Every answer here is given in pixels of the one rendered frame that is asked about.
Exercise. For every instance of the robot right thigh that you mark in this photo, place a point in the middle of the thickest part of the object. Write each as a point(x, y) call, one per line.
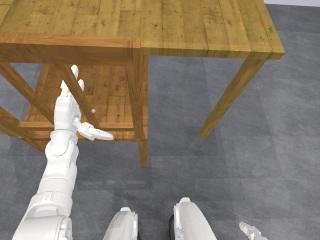
point(189, 218)

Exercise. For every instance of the left robot forearm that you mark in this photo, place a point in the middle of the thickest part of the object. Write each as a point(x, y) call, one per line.
point(57, 184)

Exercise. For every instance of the robot thigh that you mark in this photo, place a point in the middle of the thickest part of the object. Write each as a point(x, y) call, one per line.
point(124, 226)
point(189, 218)

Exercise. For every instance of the robot left hand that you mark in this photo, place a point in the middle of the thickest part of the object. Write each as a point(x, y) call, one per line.
point(66, 109)

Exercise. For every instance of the table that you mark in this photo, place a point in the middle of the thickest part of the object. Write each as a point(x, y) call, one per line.
point(238, 29)

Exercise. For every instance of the robot right hand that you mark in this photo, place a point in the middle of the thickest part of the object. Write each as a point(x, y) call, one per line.
point(251, 231)

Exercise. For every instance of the robot left thigh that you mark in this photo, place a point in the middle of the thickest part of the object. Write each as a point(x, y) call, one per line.
point(124, 226)

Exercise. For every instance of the left robot upper arm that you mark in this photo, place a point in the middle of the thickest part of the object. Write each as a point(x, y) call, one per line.
point(55, 227)

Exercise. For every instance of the chair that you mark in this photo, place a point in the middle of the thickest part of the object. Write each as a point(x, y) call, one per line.
point(115, 77)

